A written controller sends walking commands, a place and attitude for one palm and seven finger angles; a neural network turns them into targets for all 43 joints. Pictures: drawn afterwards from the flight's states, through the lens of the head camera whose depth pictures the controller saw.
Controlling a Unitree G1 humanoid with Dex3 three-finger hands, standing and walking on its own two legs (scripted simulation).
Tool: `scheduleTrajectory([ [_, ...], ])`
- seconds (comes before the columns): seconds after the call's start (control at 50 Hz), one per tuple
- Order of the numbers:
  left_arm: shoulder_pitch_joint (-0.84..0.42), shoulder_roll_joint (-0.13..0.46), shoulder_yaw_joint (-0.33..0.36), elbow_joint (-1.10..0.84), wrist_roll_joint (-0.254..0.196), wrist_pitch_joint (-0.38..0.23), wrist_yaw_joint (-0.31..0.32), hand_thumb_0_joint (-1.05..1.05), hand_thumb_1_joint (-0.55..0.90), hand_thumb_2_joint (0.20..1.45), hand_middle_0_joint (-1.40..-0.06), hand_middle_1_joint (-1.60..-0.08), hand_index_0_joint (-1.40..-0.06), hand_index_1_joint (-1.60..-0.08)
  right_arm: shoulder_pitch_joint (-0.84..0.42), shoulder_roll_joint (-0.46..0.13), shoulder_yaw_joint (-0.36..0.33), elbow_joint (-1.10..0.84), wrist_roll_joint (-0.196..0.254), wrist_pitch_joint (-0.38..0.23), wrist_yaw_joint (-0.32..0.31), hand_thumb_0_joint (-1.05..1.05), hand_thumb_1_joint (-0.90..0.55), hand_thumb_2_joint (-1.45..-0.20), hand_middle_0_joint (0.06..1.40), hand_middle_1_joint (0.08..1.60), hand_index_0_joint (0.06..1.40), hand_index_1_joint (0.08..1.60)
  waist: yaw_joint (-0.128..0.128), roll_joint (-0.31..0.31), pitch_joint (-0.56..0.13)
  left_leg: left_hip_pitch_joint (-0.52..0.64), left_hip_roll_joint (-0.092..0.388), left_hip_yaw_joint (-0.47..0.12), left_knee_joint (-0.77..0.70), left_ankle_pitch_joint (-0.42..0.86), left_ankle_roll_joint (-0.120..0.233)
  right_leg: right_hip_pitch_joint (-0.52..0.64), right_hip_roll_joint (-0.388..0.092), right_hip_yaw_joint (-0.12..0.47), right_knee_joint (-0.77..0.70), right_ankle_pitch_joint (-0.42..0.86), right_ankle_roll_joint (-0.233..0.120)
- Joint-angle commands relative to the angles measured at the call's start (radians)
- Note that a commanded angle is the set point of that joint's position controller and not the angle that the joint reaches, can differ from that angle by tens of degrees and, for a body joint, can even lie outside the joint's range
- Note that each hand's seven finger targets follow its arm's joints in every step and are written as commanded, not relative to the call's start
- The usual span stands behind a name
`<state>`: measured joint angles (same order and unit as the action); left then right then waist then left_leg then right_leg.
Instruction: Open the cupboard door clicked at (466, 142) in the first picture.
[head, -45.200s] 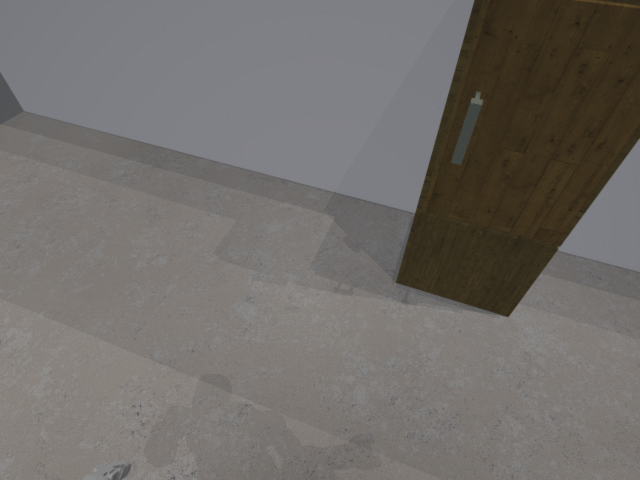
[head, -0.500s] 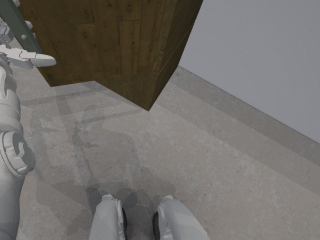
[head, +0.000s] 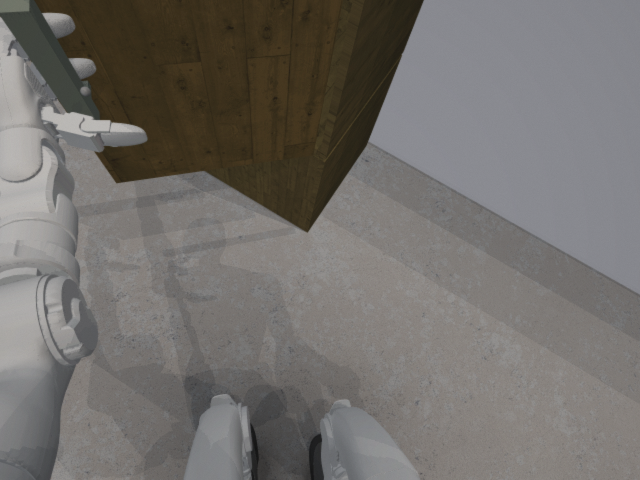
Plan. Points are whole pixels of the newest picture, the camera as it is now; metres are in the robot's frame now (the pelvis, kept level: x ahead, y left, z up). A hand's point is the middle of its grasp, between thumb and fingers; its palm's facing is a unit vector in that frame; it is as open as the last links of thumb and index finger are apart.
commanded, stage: slide the fingers in behind the handle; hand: left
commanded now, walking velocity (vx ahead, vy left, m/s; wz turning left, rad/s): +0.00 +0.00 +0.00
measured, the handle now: (58, 56) +0.60 +0.25 +0.07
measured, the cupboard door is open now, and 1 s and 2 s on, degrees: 45 45 78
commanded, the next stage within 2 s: close the thumb around the handle in 0.34 s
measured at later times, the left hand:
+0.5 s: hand (85, 89) +0.55 +0.21 +0.07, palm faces +0.17 -0.98 -0.01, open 14.0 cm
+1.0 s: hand (84, 88) +0.55 +0.21 +0.07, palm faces +0.18 -0.98 -0.01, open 6.6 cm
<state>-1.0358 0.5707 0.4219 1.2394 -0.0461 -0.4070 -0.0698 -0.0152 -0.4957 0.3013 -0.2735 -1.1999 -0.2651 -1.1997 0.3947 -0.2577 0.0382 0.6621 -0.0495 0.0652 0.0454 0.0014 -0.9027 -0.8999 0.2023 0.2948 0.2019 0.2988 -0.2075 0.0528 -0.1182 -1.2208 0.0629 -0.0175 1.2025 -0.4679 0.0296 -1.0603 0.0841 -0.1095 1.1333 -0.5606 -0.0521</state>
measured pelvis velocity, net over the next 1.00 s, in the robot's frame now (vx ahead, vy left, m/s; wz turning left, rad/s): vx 0.00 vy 0.01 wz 0.00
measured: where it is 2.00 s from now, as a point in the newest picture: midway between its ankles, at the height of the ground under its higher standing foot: outside the picture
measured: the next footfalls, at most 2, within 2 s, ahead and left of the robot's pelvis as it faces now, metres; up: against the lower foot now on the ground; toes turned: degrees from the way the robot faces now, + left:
none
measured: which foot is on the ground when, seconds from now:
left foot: down 0.00-1.00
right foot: down 0.00-1.00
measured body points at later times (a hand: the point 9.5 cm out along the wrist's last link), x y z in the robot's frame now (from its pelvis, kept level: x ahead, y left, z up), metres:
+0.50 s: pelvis +0.00 +0.00 +0.00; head +0.17 +0.04 +0.41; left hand +0.54 +0.27 +0.07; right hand -0.02 -0.26 -0.10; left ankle +0.04 +0.10 -0.63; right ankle -0.02 -0.10 -0.63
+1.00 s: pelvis +0.00 +0.01 +0.00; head +0.17 +0.04 +0.42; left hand +0.54 +0.27 +0.07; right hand -0.03 -0.25 -0.10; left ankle +0.04 +0.10 -0.63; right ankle -0.02 -0.10 -0.63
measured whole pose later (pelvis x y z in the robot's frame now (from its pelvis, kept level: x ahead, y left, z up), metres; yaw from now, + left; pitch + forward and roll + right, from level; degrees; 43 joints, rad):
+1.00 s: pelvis +0.00 +0.01 +0.00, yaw +0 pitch +28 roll -6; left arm -1.04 0.55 0.39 1.25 -0.05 -0.42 -0.05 0.00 0.59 0.77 -0.35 -1.32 -0.34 -1.32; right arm 0.41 -0.25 0.03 0.67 -0.06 0.07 0.05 0.00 -0.90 -0.90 0.20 0.29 0.20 0.30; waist -0.21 0.06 -0.12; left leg -1.22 0.05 -0.02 1.20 -0.47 0.04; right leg -1.05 0.08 -0.11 1.11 -0.56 -0.04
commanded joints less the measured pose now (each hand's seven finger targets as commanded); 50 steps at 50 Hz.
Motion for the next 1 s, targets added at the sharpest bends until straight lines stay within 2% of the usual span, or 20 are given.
scheduleTrajectory([
  [0.0, -0.511, 0.173, -0.037, -0.217, 0.009, -0.084, -0.03, 0.0, -0.5, 0.3, -0.3, -1.2, -0.3, -1.2, 0.228, -0.198, -0.064, -0.004, -0.002, -0.002, -0.018, 0.0, -0.9, -0.9, 0.2, 0.3, 0.2, 0.3, -0.06, 0.176, -0.54, 0.593, -0.011, -0.08, -0.067, 0.43, 0.016, 0.059, 0.003, 0.081, -0.145, 0.411, 0.033],
  [0.02, -0.518, 0.189, -0.027, -0.222, 0.01, -0.085, -0.033, 0.0, -0.5, 0.3, -0.3, -1.2, -0.3, -1.2, 0.232, -0.201, -0.065, 0.001, -0.003, 0.0, -0.02, 0.0, -0.9, -0.9, 0.2, 0.3, 0.2, 0.3, -0.055, 0.182, -0.555, 0.605, -0.01, -0.086, -0.065, 0.437, 0.014, 0.057, 0.002, 0.078, -0.141, 0.408, 0.031],
  [0.04, -0.516, 0.164, -0.042, -0.233, 0.009, -0.085, -0.037, 0.0, -0.5, 0.3, -0.3, -1.2, -0.3, -1.2, 0.23, -0.196, -0.067, -0.001, -0.003, -0.001, -0.017, 0.0, -0.9, -0.9, 0.2, 0.3, 0.2, 0.3, -0.055, 0.2, -0.566, 0.617, -0.012, -0.081, -0.062, 0.453, 0.015, 0.056, 0.003, 0.082, -0.143, 0.424, 0.031],
  [0.08, -0.483, 0.2, -0.006, -0.233, 0.003, -0.088, -0.038, 0.0, -0.5, 0.3, -0.3, -1.2, -0.3, -1.2, 0.234, -0.201, -0.067, -0.002, -0.004, 0.0, -0.018, 0.0, -0.9, -0.9, 0.2, 0.3, 0.2, 0.3, -0.036, 0.204, -0.588, 0.626, -0.013, -0.08, -0.063, 0.473, 0.014, 0.075, 0.003, 0.082, -0.139, 0.439, 0.027],
  [0.12, -0.502, 0.169, -0.037, -0.209, 0.001, -0.077, -0.041, 0.0, -0.5, 0.3, -0.3, -1.2, -0.3, -1.2, 0.229, -0.196, -0.063, 0.001, -0.002, 0.001, -0.018, 0.0, -0.9, -0.9, 0.2, 0.3, 0.2, 0.3, -0.055, 0.182, -0.545, 0.604, -0.01, -0.081, -0.063, 0.447, 0.015, 0.059, 0.004, 0.078, -0.144, 0.423, 0.032],
  [0.2, -0.488, 0.187, -0.022, -0.218, 0.002, -0.082, -0.04, 0.0, -0.5, 0.3, -0.3, -1.2, -0.3, -1.2, 0.23, -0.198, -0.065, -0.002, -0.002, 0.003, -0.018, 0.0, -0.9, -0.9, 0.2, 0.3, 0.2, 0.3, -0.041, 0.191, -0.567, 0.616, -0.012, -0.083, -0.066, 0.46, 0.012, 0.067, 0.004, 0.077, -0.139, 0.426, 0.029],
  [0.26, -0.489, 0.165, -0.039, -0.206, 0.0, -0.074, -0.039, 0.0, -0.5, 0.3, -0.3, -1.2, -0.3, -1.2, 0.225, -0.195, -0.062, -0.006, -0.001, 0.002, -0.016, 0.0, -0.9, -0.9, 0.2, 0.3, 0.2, 0.3, -0.051, 0.18, -0.533, 0.585, -0.015, -0.076, -0.067, 0.43, 0.017, 0.072, 0.005, 0.082, -0.15, 0.416, 0.032],
  [0.3, -0.497, 0.188, -0.023, -0.212, 0.004, -0.082, -0.038, 0.0, -0.5, 0.3, -0.3, -1.2, -0.3, -1.2, 0.227, -0.2, -0.064, -0.003, -0.002, 0.002, -0.018, 0.0, -0.9, -0.9, 0.2, 0.3, 0.2, 0.3, -0.048, 0.187, -0.549, 0.603, -0.012, -0.083, -0.066, 0.444, 0.015, 0.06, 0.003, 0.079, -0.143, 0.413, 0.03],
  [0.38, -0.511, 0.185, -0.024, -0.185, 0.003, -0.077, -0.034, 0.0, -0.5, 0.3, -0.3, -1.2, -0.3, -1.2, 0.23, -0.202, -0.062, -0.001, -0.002, 0.0, -0.019, 0.0, -0.9, -0.9, 0.2, 0.3, 0.2, 0.3, -0.062, 0.169, -0.514, 0.585, -0.011, -0.088, -0.069, 0.41, 0.017, 0.036, 0.005, 0.076, -0.147, 0.376, 0.03],
  [0.42, -0.527, 0.189, -0.031, -0.19, 0.01, -0.077, -0.032, 0.0, -0.5, 0.3, -0.3, -1.2, -0.3, -1.2, 0.229, -0.203, -0.061, -0.002, -0.002, 0.001, -0.021, 0.0, -0.9, -0.9, 0.2, 0.3, 0.2, 0.3, -0.059, 0.195, -0.523, 0.599, -0.008, -0.093, -0.072, 0.412, 0.013, 0.017, 0.003, 0.072, -0.142, 0.36, 0.028],
  [0.48, -0.535, 0.162, -0.041, -0.19, 0.006, -0.079, -0.029, 0.0, -0.332, 0.372, -0.312, -1.218, -0.312, -1.218, 0.237, -0.203, -0.062, 0.001, -0.008, -0.003, -0.018, 0.0, -0.9, -0.9, 0.2, 0.3, 0.2, 0.3, -0.064, 0.205, -0.532, 0.632, -0.007, -0.105, -0.074, 0.426, 0.012, -0.01, 0.005, 0.063, -0.14, 0.347, 0.026],
  [0.52, -0.513, 0.202, -0.011, -0.209, 0.011, -0.081, -0.027, 0.0, -0.22, 0.42, -0.32, -1.23, -0.32, -1.23, 0.237, -0.207, -0.065, -0.003, -0.009, -0.001, -0.019, 0.0, -0.9, -0.9, 0.2, 0.3, 0.2, 0.3, -0.047, 0.218, -0.579, 0.651, -0.005, -0.103, -0.072, 0.459, 0.009, 0.013, 0.004, 0.066, -0.136, 0.375, 0.025],
  [0.6, -0.507, 0.16, -0.043, -0.197, 0.011, -0.076, -0.027, 0.0, 0.004, 0.516, -0.336, -1.254, -0.336, -1.254, 0.233, -0.201, -0.062, -0.005, -0.006, 0.003, -0.015, 0.0, -0.9, -0.9, 0.2, 0.3, 0.2, 0.3, -0.054, 0.199, -0.548, 0.643, -0.005, -0.106, -0.078, 0.447, 0.008, 0.003, 0.005, 0.06, -0.138, 0.363, 0.027],
  [0.66, -0.511, 0.172, -0.036, -0.181, 0.015, -0.067, -0.021, 0.0, 0.172, 0.588, -0.348, -1.272, -0.348, -1.272, 0.235, -0.206, -0.063, -0.003, -0.005, 0.003, -0.017, 0.0, -0.9, -0.9, 0.2, 0.3, 0.2, 0.3, -0.061, 0.18, -0.524, 0.62, -0.003, -0.108, -0.084, 0.41, 0.009, -0.002, 0.005, 0.059, -0.144, 0.335, 0.028],
  [0.7, -0.515, 0.157, -0.039, -0.216, 0.014, -0.077, -0.017, 0.0, 0.284, 0.636, -0.356, -1.284, -0.356, -1.284, 0.238, -0.203, -0.066, -0.006, -0.008, 0.0, -0.015, 0.0, -0.9, -0.9, 0.2, 0.3, 0.2, 0.3, -0.051, 0.213, -0.558, 0.664, -0.003, -0.11, -0.085, 0.445, 0.006, -0.008, 0.005, 0.058, -0.142, 0.35, 0.026],
  [0.8, -0.496, 0.161, -0.03, -0.236, 0.013, -0.09, -0.009, 0.0, 0.564, 0.756, -0.376, -1.314, -0.376, -1.314, 0.241, -0.204, -0.069, -0.005, -0.011, 0.003, -0.012, 0.0, -0.9, -0.9, 0.2, 0.3, 0.2, 0.3, -0.042, 0.212, -0.577, 0.695, -0.001, -0.116, -0.091, 0.477, 0.0, -0.001, 0.006, 0.054, -0.14, 0.364, 0.023],
  [0.82, -0.482, 0.128, -0.052, -0.231, 0.012, -0.091, -0.01, 0.0, 0.62, 0.78, -0.38, -1.32, -0.38, -1.32, 0.236, -0.2, -0.069, -0.006, -0.009, 0.003, -0.009, 0.0, -0.9, -0.9, 0.2, 0.3, 0.2, 0.3, -0.041, 0.217, -0.568, 0.697, -0.002, -0.116, -0.093, 0.472, -0.002, -0.007, 0.007, 0.052, -0.142, 0.358, 0.022],
  [0.92, -0.489, 0.12, -0.059, -0.222, 0.016, -0.097, -0.004, 0.0, 0.9, 0.9, -0.4, -1.35, -0.4, -1.35, 0.236, -0.203, -0.072, 0.003, -0.011, 0.006, -0.007, 0.0, -0.9, -0.9, 0.2, 0.3, 0.2, 0.3, -0.051, 0.202, -0.544, 0.705, 0.002, -0.125, -0.097, 0.472, -0.005, -0.026, 0.007, 0.048, -0.145, 0.349, 0.022],
  [0.96, -0.508, 0.112, -0.064, -0.201, 0.014, -0.09, 0.0, 0.0, 0.9, 0.9, -0.4, -1.35, -0.4, -1.35, 0.238, -0.202, -0.07, 0.006, -0.012, 0.005, -0.007, 0.0, -0.9, -0.9, 0.2, 0.3, 0.2, 0.3, -0.063, 0.184, -0.507, 0.667, -0.002, -0.121, -0.099, 0.427, 0.001, -0.026, 0.007, 0.049, -0.151, 0.328, 0.025],
  [0.98, -0.51, 0.138, -0.039, -0.209, 0.013, -0.096, 0.003, 0.0, 0.9, 0.9, -0.4, -1.35, -0.4, -1.35, 0.244, -0.206, -0.072, 0.008, -0.013, 0.004, -0.009, 0.0, -0.9, -0.9, 0.2, 0.3, 0.2, 0.3, -0.058, 0.177, -0.523, 0.675, -0.001, -0.121, -0.099, 0.442, 0.002, -0.015, 0.007, 0.052, -0.149, 0.339, 0.024],
])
